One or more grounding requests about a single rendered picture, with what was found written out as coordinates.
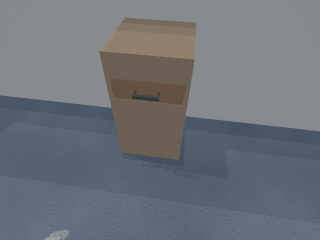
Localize handle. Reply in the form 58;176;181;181
131;90;160;102

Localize drawer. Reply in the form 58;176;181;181
110;78;186;105

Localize left robot hand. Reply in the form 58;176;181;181
45;230;69;240

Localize cabinet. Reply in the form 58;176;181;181
99;17;196;160

